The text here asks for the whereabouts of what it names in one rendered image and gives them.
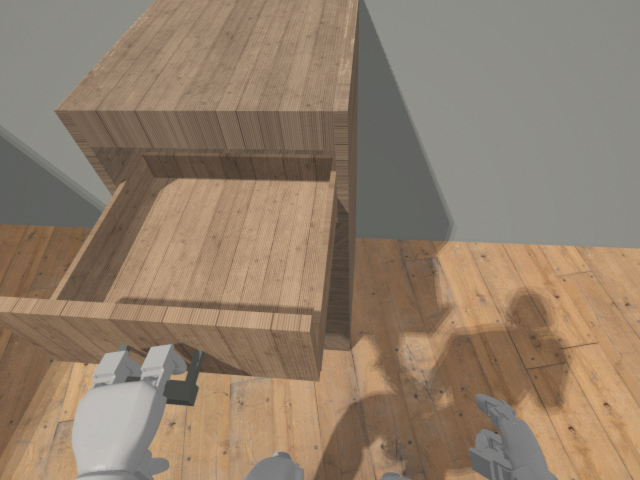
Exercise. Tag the left robot hand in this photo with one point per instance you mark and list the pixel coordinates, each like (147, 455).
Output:
(116, 421)

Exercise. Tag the left robot shin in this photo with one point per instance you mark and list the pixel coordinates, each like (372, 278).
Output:
(282, 454)

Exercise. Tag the cabinet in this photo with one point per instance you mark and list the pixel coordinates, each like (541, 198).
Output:
(233, 76)

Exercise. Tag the drawer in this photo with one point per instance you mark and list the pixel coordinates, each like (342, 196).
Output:
(229, 253)

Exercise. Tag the right robot hand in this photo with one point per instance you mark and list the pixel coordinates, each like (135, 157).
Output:
(497, 457)

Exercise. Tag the handle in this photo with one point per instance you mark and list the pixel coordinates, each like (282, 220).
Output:
(179, 392)

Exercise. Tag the left robot thigh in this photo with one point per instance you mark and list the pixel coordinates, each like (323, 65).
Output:
(276, 468)

